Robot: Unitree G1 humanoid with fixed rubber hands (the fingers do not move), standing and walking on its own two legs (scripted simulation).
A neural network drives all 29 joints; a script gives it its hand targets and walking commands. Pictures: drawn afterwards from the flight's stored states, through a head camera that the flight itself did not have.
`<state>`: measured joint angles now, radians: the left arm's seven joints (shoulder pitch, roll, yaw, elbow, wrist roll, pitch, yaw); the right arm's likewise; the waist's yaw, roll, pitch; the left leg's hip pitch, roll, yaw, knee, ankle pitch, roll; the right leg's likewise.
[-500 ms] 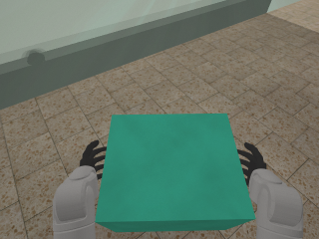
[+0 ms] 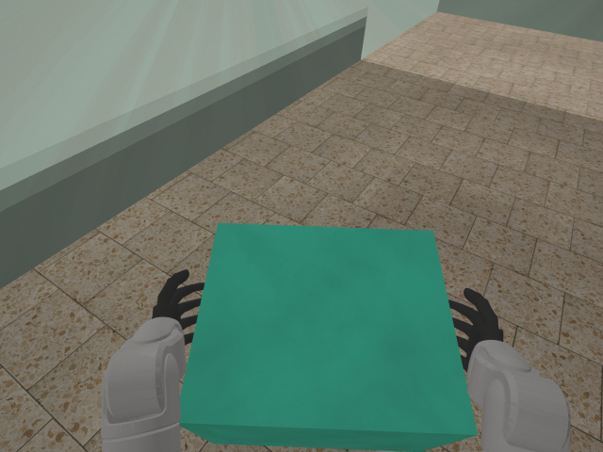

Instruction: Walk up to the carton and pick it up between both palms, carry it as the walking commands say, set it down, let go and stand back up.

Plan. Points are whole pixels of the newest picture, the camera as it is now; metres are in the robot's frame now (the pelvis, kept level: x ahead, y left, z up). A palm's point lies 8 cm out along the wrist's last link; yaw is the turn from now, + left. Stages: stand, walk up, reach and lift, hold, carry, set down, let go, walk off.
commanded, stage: carry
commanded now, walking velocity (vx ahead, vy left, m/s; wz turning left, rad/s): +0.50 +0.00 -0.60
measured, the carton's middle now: (320, 339) +0.29 -0.01 +0.01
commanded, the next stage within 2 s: none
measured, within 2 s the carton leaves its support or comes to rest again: neither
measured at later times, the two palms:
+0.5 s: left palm (256, 150) +0.72 +0.12 +0.04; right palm (429, 182) +0.62 -0.24 +0.05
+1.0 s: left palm (337, 86) +1.09 -0.09 +0.04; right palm (465, 119) +0.89 -0.40 +0.05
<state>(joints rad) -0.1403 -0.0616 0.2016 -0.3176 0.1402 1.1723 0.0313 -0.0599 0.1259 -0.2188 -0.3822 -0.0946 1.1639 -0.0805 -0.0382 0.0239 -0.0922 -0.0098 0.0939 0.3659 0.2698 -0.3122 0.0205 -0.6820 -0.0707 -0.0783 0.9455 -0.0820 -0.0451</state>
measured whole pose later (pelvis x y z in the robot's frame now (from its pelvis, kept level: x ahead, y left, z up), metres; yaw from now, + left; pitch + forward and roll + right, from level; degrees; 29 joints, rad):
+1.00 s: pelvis +0.78 -0.12 -0.04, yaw -34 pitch +2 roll -5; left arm -0.07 -0.10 0.21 -0.35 0.15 1.17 0.07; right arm -0.07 0.12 -0.20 -0.38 -0.13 1.18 -0.06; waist 0.02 0.08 -0.12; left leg 0.12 0.31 0.35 0.67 -0.43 -0.13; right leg -0.43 0.10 -0.23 0.52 -0.12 -0.12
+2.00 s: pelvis +1.20 -0.62 +0.00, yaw -66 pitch +5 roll +2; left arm -0.15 -0.08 0.24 -0.35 0.10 1.16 0.12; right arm -0.18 0.14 -0.22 -0.32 -0.15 1.15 -0.05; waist 0.04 -0.03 0.09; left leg -0.50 0.12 0.09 1.17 -0.46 -0.09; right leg -0.32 0.04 -0.06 0.37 -0.13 -0.10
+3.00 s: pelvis +1.29 -1.32 +0.00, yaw -101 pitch +6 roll +0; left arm -0.13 -0.13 0.23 -0.47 0.09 1.13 0.11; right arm -0.11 0.13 -0.21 -0.48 -0.11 1.11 -0.06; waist 0.00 0.01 0.11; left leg -0.62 0.10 0.06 0.69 -0.24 -0.04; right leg -0.19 0.06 0.04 0.33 -0.24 -0.05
